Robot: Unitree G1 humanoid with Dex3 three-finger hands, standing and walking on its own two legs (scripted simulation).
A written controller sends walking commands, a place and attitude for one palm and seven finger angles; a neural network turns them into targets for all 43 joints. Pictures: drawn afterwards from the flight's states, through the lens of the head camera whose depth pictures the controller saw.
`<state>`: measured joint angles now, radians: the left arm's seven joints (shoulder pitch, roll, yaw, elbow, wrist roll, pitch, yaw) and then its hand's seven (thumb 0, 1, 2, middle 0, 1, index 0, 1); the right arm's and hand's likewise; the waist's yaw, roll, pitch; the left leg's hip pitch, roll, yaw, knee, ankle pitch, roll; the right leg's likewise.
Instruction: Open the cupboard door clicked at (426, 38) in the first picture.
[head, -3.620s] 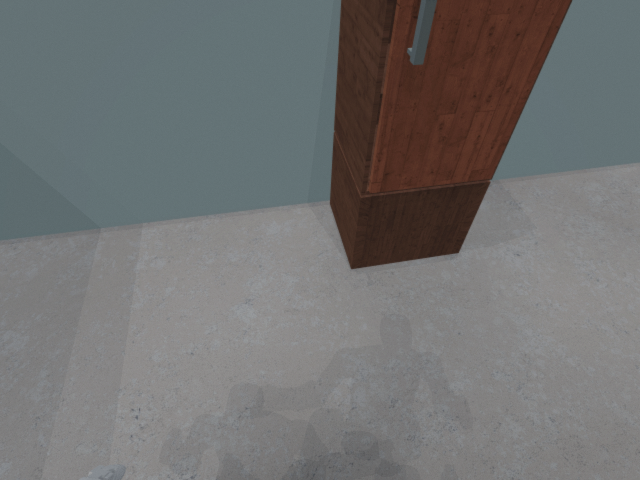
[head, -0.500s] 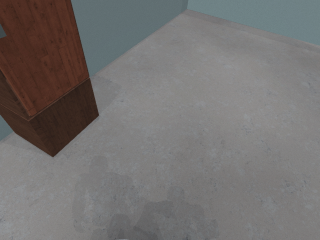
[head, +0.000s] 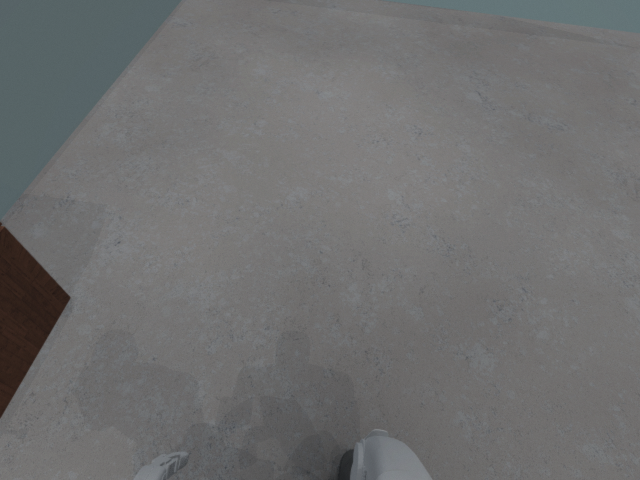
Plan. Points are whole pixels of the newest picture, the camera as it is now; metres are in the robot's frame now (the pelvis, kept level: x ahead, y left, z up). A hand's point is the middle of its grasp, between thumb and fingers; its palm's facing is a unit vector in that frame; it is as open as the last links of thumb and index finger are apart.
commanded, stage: walk to a spot facing it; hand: left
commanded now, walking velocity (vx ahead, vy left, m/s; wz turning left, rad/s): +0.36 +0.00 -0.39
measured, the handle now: out of the picture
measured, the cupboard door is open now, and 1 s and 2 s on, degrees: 0 0 0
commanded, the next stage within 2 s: turn to face it in 0.84 s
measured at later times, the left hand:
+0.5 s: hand (190, 395) +0.26 +0.19 -0.17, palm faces -0.05 -0.98 -0.20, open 7.3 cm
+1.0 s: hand (267, 225) +0.60 +0.09 -0.17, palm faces -0.43 -0.88 -0.20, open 7.4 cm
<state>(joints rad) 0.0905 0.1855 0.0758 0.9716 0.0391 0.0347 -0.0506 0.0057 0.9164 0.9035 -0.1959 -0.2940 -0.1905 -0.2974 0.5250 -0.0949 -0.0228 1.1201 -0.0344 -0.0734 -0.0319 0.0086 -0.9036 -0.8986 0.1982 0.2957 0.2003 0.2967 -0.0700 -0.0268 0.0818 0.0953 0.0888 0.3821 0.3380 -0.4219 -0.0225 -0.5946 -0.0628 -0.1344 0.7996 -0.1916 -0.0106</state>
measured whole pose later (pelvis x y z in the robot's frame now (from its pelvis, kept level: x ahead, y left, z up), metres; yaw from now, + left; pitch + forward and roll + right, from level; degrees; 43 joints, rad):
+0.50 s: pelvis +0.24 +0.00 +0.00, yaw -8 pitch +0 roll -2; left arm 0.33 0.20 0.06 1.05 0.03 -0.06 0.00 0.00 0.92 0.90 -0.20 -0.29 -0.20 -0.30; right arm 0.11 -0.17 -0.05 0.94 -0.03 -0.04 0.02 0.01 -0.91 -0.90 0.19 0.30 0.20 0.30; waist 0.05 0.01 0.01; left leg -0.48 0.13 0.10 0.67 -0.20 -0.04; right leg -0.09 0.05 -0.05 0.45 -0.36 -0.03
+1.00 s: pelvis +0.42 -0.03 -0.01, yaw -25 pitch +0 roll +0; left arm 0.12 0.20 0.09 0.94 0.04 0.01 -0.03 0.00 0.92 0.90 -0.20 -0.29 -0.19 -0.30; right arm 0.37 -0.18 -0.07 1.06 -0.03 -0.03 -0.02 0.00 -0.92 -0.90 0.20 0.30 0.20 0.30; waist -0.05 0.00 0.10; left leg -0.06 0.18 0.39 0.58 -0.45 -0.05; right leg -0.46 -0.05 -0.14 0.66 -0.18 0.00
